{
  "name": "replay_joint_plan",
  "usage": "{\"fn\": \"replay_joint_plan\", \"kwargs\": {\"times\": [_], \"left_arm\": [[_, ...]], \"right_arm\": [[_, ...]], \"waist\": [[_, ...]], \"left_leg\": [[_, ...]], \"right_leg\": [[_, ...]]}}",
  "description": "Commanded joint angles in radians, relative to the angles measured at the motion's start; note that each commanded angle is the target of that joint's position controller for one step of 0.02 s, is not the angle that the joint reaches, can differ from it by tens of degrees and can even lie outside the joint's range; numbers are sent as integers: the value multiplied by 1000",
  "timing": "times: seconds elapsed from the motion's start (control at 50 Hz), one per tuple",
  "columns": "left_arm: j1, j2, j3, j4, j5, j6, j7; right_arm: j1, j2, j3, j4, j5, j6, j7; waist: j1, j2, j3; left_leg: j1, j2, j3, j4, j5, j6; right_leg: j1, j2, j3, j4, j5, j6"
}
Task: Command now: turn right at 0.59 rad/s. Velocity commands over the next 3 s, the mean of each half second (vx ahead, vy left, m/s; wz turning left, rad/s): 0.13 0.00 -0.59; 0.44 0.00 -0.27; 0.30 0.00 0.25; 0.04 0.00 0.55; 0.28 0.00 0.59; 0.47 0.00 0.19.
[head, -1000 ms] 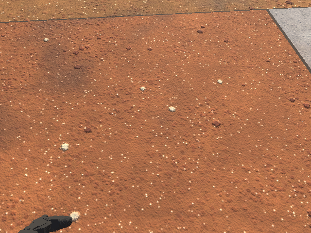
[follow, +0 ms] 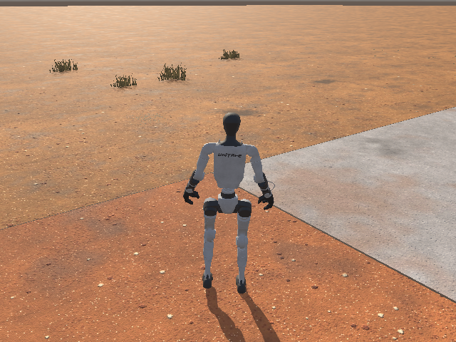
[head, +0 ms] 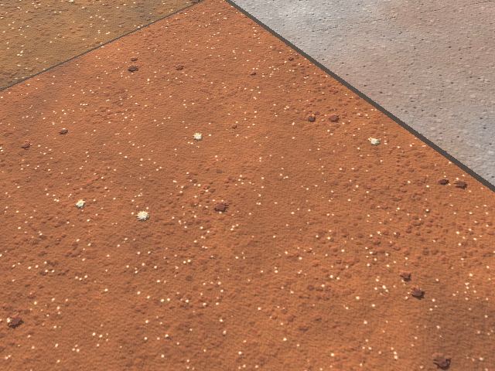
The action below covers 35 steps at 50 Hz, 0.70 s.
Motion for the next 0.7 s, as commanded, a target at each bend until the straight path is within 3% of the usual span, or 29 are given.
{"fn": "replay_joint_plan", "kwargs": {"times": [0.02, 0.08, 0.14, 0.2, 0.28, 0.32, 0.34, 0.36, 0.38, 0.4, 0.42, 0.44, 0.48, 0.52, 0.58, 0.66, 0.7], "left_arm": [[-34, 169, 45, -65, -18, -23, 19], [-32, 161, 39, -64, -9, -15, 33], [-15, 179, 46, -57, -14, -10, 42], [-20, 196, 52, -59, -12, -4, 40], [-11, 190, 49, -54, -24, -5, 28], [-36, 174, 41, -55, -29, -7, 28], [-33, 143, 31, -56, -28, -11, 31], [-11, 69, 9, -58, -21, -15, 31], [-43, 82, 16, -109, -35, -30, 32], [-56, 150, 33, -110, -28, -41, 32], [-34, 178, 45, -87, -26, -42, 27], [-5, 170, 48, -62, -21, -39, 25], [-20, 131, 41, -62, -21, -46, 11], [-36, 92, 29, -69, -27, -55, 1], [-74, 57, 15, -79, -25, -65, -3], [-158, 21, -7, -97, -20, -82, -26], [-183, 23, -11, -103, -25, -88, -37]], "right_arm": [[-44, -107, -31, -84, -7, -11, -19], [-14, -79, -24, -71, 3, -16, -11], [-51, -57, -13, -79, 4, -20, -6], [-67, -59, -11, -85, 8, -27, 4], [-58, -77, -18, -94, 28, -50, 25], [7, -67, -23, -76, 36, -70, 31], [56, -84, -31, -62, 32, -78, 27], [150, -132, -40, -51, 12, -81, 21], [205, -213, -55, -30, -22, -86, 32], [136, -179, -49, -44, -21, -98, 35], [87, -122, -32, -55, -1, -101, 25], [67, -97, -23, -65, 9, -99, 17], [91, -83, -13, -55, 8, -99, 4], [130, -81, -11, -43, -3, -105, 2], [181, -87, -9, -15, -3, -108, 11], [195, -130, -17, 17, 20, -100, 21], [222, -150, -21, 39, 35, -95, 26]], "waist": [[8, -151, -119], [-2, -163, -150], [19, -169, -142], [29, -191, -126], [33, -216, -103], [-21, -201, -84], [-45, -162, -94], [-62, -9, -157], [-58, 188, -79], [-32, 156, 4], [-15, 140, 33], [-9, 119, 22], [-30, 102, 24], [-46, 90, 19], [-68, 72, 30], [-82, 72, 57], [-85, 74, 68]], "left_leg": [[-188, -6, -78, 115, 85, -11], [-131, -38, -70, 45, 165, -25], [-97, -52, -81, -130, 191, -31], [-18, -71, -91, -249, 175, -25], [101, -93, -76, -414, 146, 18], [256, -89, -63, -606, 241, 54], [390, -39, -89, -674, 270, 82], [554, 154, -278, -722, 134, 144], [526, 318, -617, -844, -125, 262], [452, 350, -642, -865, -198, 297], [444, 298, -542, -868, -169, 270], [460, 253, -453, -866, -102, 235], [456, 218, -316, -882, 68, 213], [452, 201, -212, -895, 180, 215], [449, 195, -140, -916, 270, 240], [410, 191, -39, -923, 383, 240], [406, 211, -28, -920, 416, 240]], "right_leg": [[199, -252, 294, -186, 530, -187], [187, -217, 279, -190, 497, -186], [188, -204, 317, -183, 383, -180], [135, -199, 379, -182, 279, -184], [52, -169, 497, -237, -198, -183], [-24, -124, 510, -209, -295, -149], [-111, -82, 474, -142, -330, -106], [-242, 4, 342, 119, -397, -40], [-472, 109, 181, 329, -351, -9], [-527, 6, 190, 457, -261, 9], [-545, -14, 169, 504, -181, 25], [-539, -26, 147, 536, -127, 46], [-547, -51, 117, 592, -13, 70], [-550, -66, 88, 600, 65, 84], [-530, -69, 81, 474, 128, 97], [-399, -83, -7, 217, 188, 87], [-322, -78, -42, 131, 162, 61]]}}
Next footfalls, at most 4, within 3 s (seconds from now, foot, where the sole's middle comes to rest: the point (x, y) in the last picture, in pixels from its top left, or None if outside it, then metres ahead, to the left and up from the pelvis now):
0.34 left None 0.08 0.12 -0.77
0.80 right None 0.23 -0.24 -0.77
1.32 left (338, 308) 0.61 -0.18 -0.77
1.78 right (421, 321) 0.56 -0.40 -0.77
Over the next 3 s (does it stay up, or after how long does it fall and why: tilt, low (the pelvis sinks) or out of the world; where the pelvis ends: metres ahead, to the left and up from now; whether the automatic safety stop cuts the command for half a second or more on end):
stays up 0.87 -0.13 0.01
